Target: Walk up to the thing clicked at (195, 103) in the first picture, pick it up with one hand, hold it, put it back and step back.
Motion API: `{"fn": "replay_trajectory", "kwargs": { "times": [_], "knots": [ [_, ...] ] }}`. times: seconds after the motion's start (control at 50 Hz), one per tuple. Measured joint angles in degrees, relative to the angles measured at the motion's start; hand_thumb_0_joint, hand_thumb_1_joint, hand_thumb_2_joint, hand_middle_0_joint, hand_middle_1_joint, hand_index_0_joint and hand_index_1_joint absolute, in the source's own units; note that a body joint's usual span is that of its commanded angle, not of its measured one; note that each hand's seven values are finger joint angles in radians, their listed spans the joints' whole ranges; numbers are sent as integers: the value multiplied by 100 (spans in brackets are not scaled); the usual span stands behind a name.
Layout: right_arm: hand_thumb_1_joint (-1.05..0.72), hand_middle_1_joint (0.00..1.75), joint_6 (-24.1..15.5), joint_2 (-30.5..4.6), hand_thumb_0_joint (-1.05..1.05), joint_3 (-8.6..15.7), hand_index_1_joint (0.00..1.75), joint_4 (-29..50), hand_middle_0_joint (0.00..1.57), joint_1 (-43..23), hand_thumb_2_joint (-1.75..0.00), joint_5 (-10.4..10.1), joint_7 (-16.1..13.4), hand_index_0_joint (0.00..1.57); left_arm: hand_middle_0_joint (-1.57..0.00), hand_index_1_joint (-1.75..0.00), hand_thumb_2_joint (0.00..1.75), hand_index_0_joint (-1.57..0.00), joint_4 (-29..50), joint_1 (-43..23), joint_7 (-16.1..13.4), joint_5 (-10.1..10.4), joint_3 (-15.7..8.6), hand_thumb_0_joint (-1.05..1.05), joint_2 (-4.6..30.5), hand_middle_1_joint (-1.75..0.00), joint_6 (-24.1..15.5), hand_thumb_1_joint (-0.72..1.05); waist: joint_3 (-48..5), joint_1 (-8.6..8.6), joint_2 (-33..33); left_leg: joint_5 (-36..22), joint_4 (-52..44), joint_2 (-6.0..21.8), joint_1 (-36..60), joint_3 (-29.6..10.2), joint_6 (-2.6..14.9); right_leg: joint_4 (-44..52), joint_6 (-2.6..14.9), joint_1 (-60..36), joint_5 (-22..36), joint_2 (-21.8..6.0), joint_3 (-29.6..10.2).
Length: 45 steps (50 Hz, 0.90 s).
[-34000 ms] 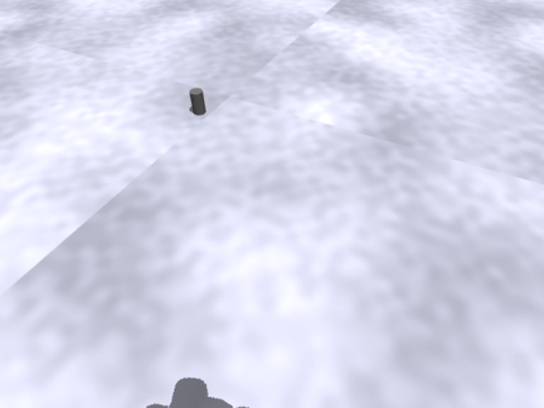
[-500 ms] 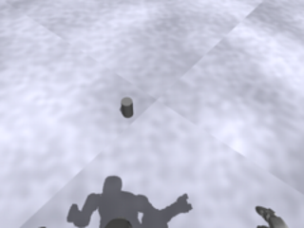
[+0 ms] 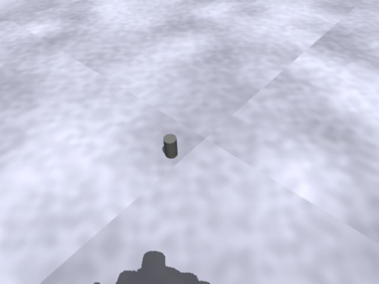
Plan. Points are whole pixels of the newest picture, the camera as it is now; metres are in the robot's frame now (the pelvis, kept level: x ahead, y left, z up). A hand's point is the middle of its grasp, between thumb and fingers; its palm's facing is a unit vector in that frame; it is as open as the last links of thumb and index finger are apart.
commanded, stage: step back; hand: left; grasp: from the side
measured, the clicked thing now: (170, 146) +1.07 +0.18 -0.68
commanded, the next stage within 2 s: stand in 0.72 s
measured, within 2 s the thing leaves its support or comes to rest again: neither
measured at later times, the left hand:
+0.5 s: hand out of the picture +0.09 +0.25 -0.14, palm faces +0.06 -0.91 -0.41, open 7.4 cm
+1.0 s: hand out of the picture +0.13 +0.25 -0.14, palm faces +0.01 -0.94 -0.34, open 7.4 cm
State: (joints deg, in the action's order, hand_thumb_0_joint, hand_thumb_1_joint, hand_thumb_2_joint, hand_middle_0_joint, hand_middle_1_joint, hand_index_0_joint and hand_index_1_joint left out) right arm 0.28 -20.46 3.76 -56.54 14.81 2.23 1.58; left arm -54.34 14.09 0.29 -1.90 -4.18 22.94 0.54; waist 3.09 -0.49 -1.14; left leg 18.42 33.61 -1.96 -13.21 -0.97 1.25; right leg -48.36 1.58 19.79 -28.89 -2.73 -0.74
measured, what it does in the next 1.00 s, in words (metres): steps on the spot: left foot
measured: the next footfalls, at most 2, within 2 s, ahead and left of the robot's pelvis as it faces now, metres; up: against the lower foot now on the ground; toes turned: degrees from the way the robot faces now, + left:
left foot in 0.52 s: +0.15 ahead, +0.13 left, +0.00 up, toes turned +3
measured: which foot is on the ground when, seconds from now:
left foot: down 0.00-0.18, up 0.20-0.50, down 0.52-1.00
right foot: down 0.00-1.00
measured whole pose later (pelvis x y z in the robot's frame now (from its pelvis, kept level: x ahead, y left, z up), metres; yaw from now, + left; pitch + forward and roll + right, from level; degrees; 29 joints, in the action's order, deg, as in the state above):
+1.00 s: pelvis +0.06 +0.00 +0.02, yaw +2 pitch -4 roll +0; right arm -0.9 -19.9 0.6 -62.4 2.8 0.4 0.8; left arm -63.3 6.7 0.6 -0.4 0.1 19.9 -1.5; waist 3.8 -0.6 0.6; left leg 9.3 25.2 1.8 -12.3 1.1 -0.7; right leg -24.9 -0.9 6.0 -15.4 -1.1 1.2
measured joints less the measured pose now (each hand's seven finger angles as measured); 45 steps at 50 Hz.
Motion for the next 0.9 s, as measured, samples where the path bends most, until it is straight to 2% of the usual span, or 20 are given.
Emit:
{"fn": "replay_trajectory", "kwargs": {
  "times": [0.04, 0.12, 0.16, 0.18, 0.2, 0.24, 0.26, 0.32, 0.4, 0.46, 0.5, 0.52, 0.54, 0.58, 0.64, 0.72, 0.9],
  "knots": [
    [-90, 30, -37, 8, 1, -10, 30, 30, 21, 15, -90, 15, -1, 21, -21, -30, 90, -21, -63, -2, 52, 25, 10, 1, 4, -30, -16, 90, -54, 67, 33, -14, -87, 97, 52, -37, 47, -189, 40, 91, -57, 110, 37],
    [-90, 30, -93, -28, 1, -10, 30, 90, 21, -21, -90, 6, 6, 21, -21, -30, 90, -21, -82, -52, 119, 46, -21, 1, 28, -30, -143, 90, -36, 141, 23, -41, -136, 216, 77, -68, -94, 399, 22, 34, 232, 130, 143],
    [-90, 30, -49, -99, 1, -5, 30, 115, 21, -47, -90, -19, 7, 21, -21, -30, 90, -21, -92, -86, 109, 36, -38, 1, 12, -30, -209, 90, -11, 139, 66, 88, 61, 288, 19, -88, -190, 1037, 28, -187, 642, 183, 216],
    [-90, 30, -8, -161, 1, 6, 30, 107, 21, -73, -90, -36, -6, 21, -21, -30, 90, -21, -110, -116, 84, 22, -43, 1, -38, -30, -254, 90, 32, 131, 183, 223, 277, 383, -35, -143, -202, 1204, 35, -274, 1122, 271, 291],
    [-90, 30, 40, -221, 1, 19, 30, 90, 21, -88, -90, -55, -39, 21, -21, -30, 90, -21, -117, -138, 57, -10, -42, 1, -105, -30, -298, 90, 59, 132, 336, 459, 587, 445, -139, -295, -112, 1214, 47, -323, 1237, 374, 398],
    [-90, 30, 133, -236, 1, 32, 30, 32, 21, -94, -90, -70, -127, 21, -21, -30, 90, -21, -91, -122, 29, -73, -21, 0, -193, -30, -345, 90, 7, 57, 404, 927, 1401, 221, -494, -553, -62, 1150, 84, -333, 1115, 397, 474],
    [-90, 30, 145, -227, 1, 27, 30, 5, 20, -102, -90, -76, -148, 21, -21, -30, 90, -21, -84, -107, 27, -83, -12, 0, -218, -30, -343, 90, -6, -11, 365, 1021, 1733, 103, -649, -535, -54, 1167, 123, -363, 1071, 361, 447],
    [-90, 30, 68, -275, 1, 8, 29, -11, 20, -154, -90, -105, -144, 20, -21, -30, 90, -21, -93, -44, -1, -42, 32, 0, -311, -30, -374, 90, 53, -93, 380, 817, 2126, 23, -978, -492, -66, 1455, 109, -594, 1129, 294, 441],
    [-90, 30, 23, -319, 1, -5, 29, 35, 20, -271, -90, -97, -140, 20, -21, -30, 90, -21, -145, 4, -28, 10, 99, 0, -339, -30, -420, 90, 159, -129, 443, 516, 1740, 180, -1108, -480, -118, 1563, 68, -738, 1088, 258, 453],
    [-90, 30, 31, -264, 1, -32, 29, 29, 20, -395, -90, -112, -145, 20, -21, -30, 90, -21, -149, -58, -60, 37, 121, 0, -295, -30, -369, 90, 269, -113, 403, 320, 1033, 326, -945, -262, -120, 1412, 18, -745, 935, 182, 494],
    [-90, 30, 19, -208, 1, -53, 29, 15, 20, -470, -90, -116, -150, 20, -21, -30, 90, -21, -118, -138, -80, 72, 131, 0, -252, -30, -313, 90, 330, -104, 347, -55, 479, 359, -742, -45, -85, 1186, -36, -689, 771, 110, 530],
    [-90, 30, 5, -180, 1, -57, 29, 2, 20, -504, -90, -114, -153, 20, -21, -30, 90, -21, -100, -182, -86, 91, 138, 0, -228, -30, -282, 90, 350, -94, 316, -437, 200, 343, -627, 28, -86, 1030, -70, -642, 665, 71, 548],
    [-90, 30, 0, -110, 1, -55, 29, -37, 20, -579, -90, -106, -165, 20, -21, -30, 90, -21, -92, -253, -98, 107, 137, 0, -185, -30, -246, 90, 413, -102, 199, -550, 163, 265, -585, 80, -145, 866, -106, -603, 566, -24, 514],
    [-90, 30, 6, -5, 1, -92, 29, -60, 20, -724, -90, -95, -170, 20, -21, -30, 90, -21, -77, -371, -125, 164, 146, 1, -155, -30, -175, 90, 473, -160, 62, -441, 248, 217, -594, 185, -171, 621, -115, -474, 576, -74, 354],
    [-90, 30, 29, 83, 1, -161, 29, -67, 20, -911, -90, -131, -150, 21, -21, -30, 90, -21, -142, -478, -135, 201, 199, 1, -147, -30, -128, 90, 392, -143, 102, -281, 435, 330, -694, 170, -139, 788, -38, -509, 563, 101, 215],
    [-90, 30, 93, 139, 1, -217, 30, -113, 21, -1180, -90, -161, -150, 21, -21, -30, 90, -21, -292, -534, -119, 150, 224, 0, -176, -30, -193, 90, 269, -110, 202, -208, 521, 476, -706, 149, -183, 1127, -199, -672, 704, 244, 200],
    [-90, 30, -114, 97, 1, -319, 30, -408, 21, -1254, -90, -178, -91, 21, -20, -30, 90, -21, -739, -668, -7, 156, 417, 0, -297, -30, -185, 90, 66, -52, 193, -657, -417, 379, -112, 209, -172, 1974, -259, -1209, 1126, 157, 176]
  ]
}}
